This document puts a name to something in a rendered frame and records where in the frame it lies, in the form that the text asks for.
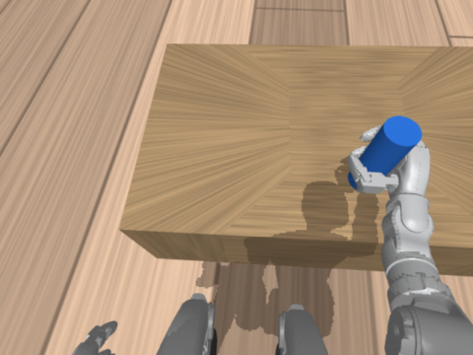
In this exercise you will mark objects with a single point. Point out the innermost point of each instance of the can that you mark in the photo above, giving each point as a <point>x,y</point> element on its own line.
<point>395,139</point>

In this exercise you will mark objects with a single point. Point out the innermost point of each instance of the right robot hand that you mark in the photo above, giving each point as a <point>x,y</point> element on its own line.
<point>410,175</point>

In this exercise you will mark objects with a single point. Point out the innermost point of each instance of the left robot hand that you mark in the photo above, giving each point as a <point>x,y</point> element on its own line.
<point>95,340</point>

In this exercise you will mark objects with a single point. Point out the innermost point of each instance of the right robot arm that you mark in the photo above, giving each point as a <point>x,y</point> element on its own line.
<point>425,318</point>

